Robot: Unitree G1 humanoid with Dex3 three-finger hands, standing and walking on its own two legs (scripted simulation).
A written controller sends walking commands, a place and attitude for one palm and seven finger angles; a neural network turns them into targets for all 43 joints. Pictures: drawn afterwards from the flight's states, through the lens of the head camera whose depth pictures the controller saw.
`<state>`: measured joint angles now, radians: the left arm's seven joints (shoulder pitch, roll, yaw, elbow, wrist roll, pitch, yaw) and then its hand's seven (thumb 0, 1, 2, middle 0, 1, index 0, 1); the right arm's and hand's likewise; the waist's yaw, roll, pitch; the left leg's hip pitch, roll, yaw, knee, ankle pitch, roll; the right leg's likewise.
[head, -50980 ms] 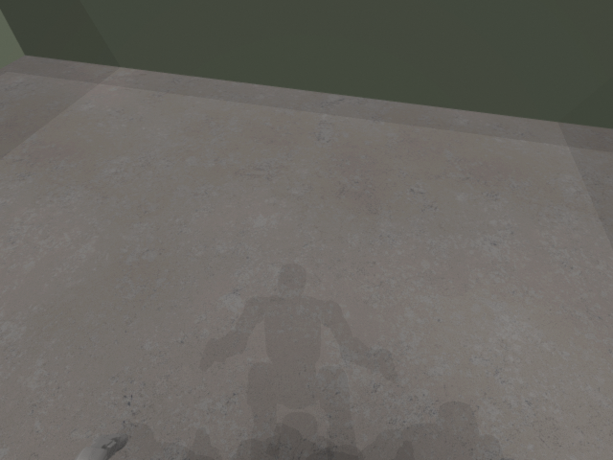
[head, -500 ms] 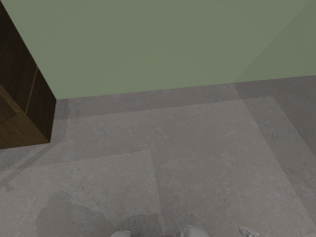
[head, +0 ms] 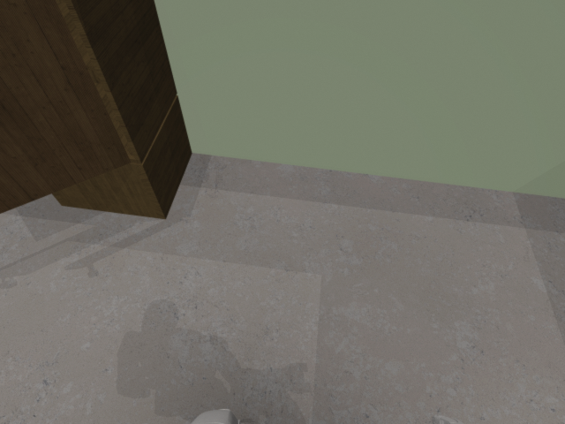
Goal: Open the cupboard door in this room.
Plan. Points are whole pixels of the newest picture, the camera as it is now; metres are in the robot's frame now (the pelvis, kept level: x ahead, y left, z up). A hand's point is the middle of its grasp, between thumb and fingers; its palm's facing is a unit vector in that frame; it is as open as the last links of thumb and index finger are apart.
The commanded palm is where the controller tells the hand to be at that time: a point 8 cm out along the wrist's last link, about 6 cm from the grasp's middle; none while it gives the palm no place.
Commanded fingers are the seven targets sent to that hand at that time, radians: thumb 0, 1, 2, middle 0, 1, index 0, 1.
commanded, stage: turn to face it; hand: left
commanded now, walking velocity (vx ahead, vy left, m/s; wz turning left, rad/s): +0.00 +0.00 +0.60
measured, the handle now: out of the picture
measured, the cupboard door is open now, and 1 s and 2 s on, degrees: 41 41 41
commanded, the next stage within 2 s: take the last steps up to it in 1.08 s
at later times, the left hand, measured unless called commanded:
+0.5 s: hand out of the picture +0.05 +0.19 -0.14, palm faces +0.30 -0.91 -0.30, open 7.4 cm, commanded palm none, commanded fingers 0.00 0.90 0.90 -0.20 -0.30 -0.20 -0.30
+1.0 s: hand out of the picture -0.06 +0.20 -0.16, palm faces +0.56 -0.79 -0.26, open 7.4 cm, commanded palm none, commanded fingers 0.00 0.90 0.90 -0.20 -0.30 -0.20 -0.30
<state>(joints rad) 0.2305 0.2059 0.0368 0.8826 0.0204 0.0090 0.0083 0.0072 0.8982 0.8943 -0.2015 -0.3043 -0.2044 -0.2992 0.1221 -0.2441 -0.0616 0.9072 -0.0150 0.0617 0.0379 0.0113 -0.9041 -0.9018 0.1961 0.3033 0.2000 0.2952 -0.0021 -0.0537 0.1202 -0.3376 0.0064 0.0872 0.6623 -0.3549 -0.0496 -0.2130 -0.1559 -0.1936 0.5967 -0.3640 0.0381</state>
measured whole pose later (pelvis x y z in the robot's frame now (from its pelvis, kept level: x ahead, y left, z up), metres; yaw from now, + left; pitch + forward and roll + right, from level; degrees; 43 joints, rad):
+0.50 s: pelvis +0.00 -0.04 +0.00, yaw +18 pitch +0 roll +1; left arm 0.16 0.21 0.04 0.85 0.02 0.02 0.02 0.01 0.90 0.89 -0.20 -0.30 -0.20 -0.30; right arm 0.19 -0.26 -0.08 0.93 -0.02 0.08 0.03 0.01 -0.90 -0.90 0.20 0.30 0.20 0.30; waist -0.03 0.04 0.09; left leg -0.51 -0.05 -0.06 1.03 -0.44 -0.03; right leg -0.25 -0.06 -0.07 0.57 -0.31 0.01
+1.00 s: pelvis +0.00 -0.02 +0.01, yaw +32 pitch +0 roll -1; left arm 0.19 0.26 0.06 0.93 0.01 0.06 0.01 0.01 0.91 0.89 -0.20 -0.30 -0.20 -0.30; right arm 0.14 -0.20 -0.02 0.91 -0.03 0.02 0.00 0.01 -0.90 -0.90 0.20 0.30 0.20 0.30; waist 0.02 -0.02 0.08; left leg -0.29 -0.02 -0.01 0.51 -0.22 0.03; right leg -0.43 -0.07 -0.02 0.96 -0.45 0.06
